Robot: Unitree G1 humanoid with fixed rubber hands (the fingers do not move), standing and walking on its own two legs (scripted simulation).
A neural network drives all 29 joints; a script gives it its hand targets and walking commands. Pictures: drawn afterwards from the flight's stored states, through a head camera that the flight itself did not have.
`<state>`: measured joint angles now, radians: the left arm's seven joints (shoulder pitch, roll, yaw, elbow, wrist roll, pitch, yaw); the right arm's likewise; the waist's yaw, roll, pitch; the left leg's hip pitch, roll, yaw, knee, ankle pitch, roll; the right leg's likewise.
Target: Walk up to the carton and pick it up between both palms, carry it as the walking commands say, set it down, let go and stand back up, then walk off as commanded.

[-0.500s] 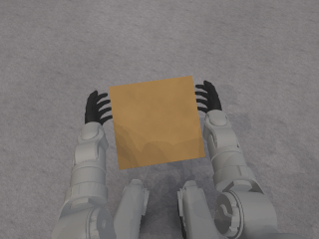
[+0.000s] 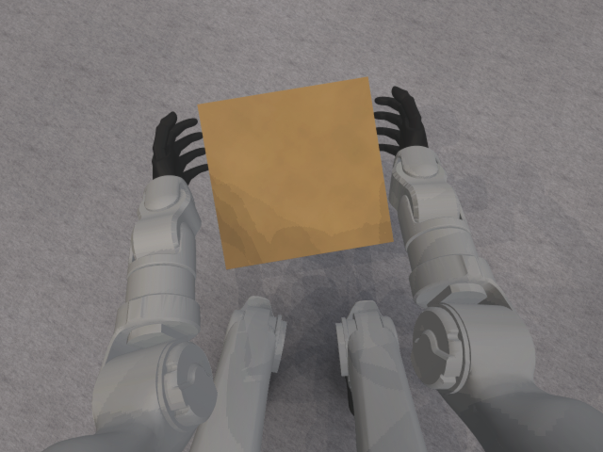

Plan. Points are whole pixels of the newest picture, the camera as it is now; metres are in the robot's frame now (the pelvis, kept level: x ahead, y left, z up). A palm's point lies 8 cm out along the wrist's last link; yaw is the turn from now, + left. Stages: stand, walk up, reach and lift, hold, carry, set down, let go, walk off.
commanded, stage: set down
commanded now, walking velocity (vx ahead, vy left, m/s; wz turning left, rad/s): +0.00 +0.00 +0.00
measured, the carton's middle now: (296, 179) +0.48 +0.03 -0.18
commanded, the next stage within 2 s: none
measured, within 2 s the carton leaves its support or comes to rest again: neither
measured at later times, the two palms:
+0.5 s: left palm (194, 184) +0.46 +0.18 -0.17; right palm (391, 159) +0.51 -0.12 -0.18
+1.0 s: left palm (208, 188) +0.48 +0.19 -0.26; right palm (379, 166) +0.53 -0.11 -0.27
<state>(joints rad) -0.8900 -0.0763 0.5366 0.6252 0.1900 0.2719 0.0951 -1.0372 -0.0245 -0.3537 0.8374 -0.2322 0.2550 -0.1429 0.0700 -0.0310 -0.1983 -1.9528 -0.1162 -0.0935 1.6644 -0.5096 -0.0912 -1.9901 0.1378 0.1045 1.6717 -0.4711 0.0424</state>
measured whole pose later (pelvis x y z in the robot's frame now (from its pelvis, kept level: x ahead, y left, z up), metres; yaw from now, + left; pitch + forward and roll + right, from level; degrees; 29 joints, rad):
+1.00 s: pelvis -0.01 +0.00 -0.12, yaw +1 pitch +45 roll +3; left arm -1.17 0.02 0.50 0.72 0.11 0.23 0.12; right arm -1.33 -0.22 -0.22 1.01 -0.06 0.19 -0.15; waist 0.07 -0.03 0.09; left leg -2.28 -0.15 -0.07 2.06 -0.57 -0.12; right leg -2.31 0.14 0.08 2.06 -0.53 0.06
